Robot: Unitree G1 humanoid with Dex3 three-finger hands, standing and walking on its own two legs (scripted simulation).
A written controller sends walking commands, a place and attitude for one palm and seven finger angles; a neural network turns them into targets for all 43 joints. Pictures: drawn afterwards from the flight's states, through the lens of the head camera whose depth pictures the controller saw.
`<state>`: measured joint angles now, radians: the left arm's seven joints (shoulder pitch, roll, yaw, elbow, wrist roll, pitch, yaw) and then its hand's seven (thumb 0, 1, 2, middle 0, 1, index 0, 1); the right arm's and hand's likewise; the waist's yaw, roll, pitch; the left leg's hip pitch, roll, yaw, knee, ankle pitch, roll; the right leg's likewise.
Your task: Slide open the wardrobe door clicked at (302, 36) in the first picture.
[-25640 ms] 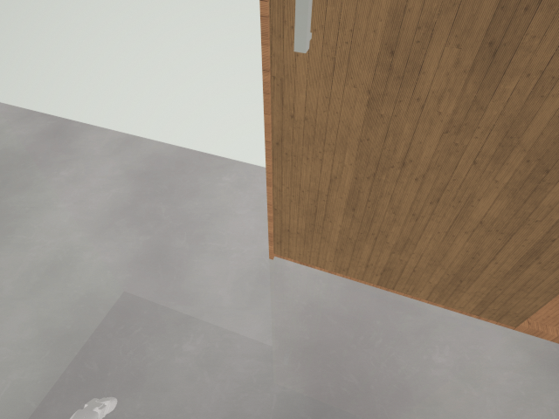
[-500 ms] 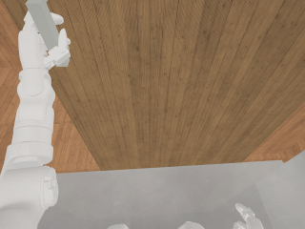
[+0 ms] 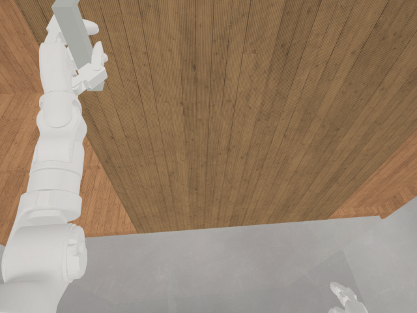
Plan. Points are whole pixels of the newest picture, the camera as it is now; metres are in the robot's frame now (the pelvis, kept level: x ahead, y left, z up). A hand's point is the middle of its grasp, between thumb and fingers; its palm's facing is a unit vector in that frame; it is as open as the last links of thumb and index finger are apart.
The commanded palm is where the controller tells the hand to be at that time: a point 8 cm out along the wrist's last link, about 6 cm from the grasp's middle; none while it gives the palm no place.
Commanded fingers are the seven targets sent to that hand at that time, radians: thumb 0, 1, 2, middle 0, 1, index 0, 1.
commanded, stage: stop walking and hold the door there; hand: left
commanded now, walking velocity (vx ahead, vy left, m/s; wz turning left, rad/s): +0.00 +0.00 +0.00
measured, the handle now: (85, 43) +0.49 +0.23 +0.24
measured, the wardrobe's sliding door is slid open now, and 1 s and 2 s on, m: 0.59 0.59 0.59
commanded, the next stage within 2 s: loosen the grip on the handle in 0.44 s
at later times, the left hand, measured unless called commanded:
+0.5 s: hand (99, 68) +0.45 +0.20 +0.22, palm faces +0.28 -0.95 -0.12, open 6.0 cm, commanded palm +0.42 +0.25 +0.19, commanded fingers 0.00 0.90 0.90 -0.45 -1.40 -0.45 -1.40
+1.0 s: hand (97, 68) +0.46 +0.21 +0.22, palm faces +0.25 -0.96 -0.11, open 13.2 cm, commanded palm +0.42 +0.26 +0.23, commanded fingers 0.00 -0.55 0.20 -0.26 -1.17 -0.26 -1.17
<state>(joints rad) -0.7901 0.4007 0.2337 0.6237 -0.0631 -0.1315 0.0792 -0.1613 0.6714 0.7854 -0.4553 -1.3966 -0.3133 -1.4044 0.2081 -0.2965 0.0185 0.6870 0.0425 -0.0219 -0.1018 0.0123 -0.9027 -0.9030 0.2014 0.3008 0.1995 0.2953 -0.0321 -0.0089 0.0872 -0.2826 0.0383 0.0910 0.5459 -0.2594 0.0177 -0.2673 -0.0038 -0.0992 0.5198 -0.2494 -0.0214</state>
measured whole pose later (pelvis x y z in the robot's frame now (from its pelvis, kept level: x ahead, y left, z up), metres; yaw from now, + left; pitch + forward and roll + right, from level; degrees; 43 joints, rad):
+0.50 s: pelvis -0.01 +0.00 +0.00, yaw -1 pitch +0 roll -1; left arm -0.83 0.41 0.23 0.82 -0.07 -0.15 0.09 -0.10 0.70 0.75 -0.45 -1.40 -0.28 -1.40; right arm 0.29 -0.26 0.04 0.74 0.05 0.00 -0.10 0.01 -0.90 -0.90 0.20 0.30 0.20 0.30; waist -0.04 0.03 0.02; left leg -0.30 0.04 0.11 0.53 -0.24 0.02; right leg -0.28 0.00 -0.08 0.49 -0.22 -0.02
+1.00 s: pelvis -0.02 -0.01 +0.00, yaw -2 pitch +4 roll +0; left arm -0.91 0.48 0.32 0.92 -0.01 -0.18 0.00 -0.01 -0.42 0.27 -0.45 -1.33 -0.36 -1.31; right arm 0.34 -0.29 0.01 0.72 0.05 -0.16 -0.05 0.01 -0.90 -0.90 0.20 0.30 0.20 0.30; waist -0.06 -0.02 -0.02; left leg -0.40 0.03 0.07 0.55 -0.22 0.02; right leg -0.40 0.01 -0.07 0.53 -0.21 -0.04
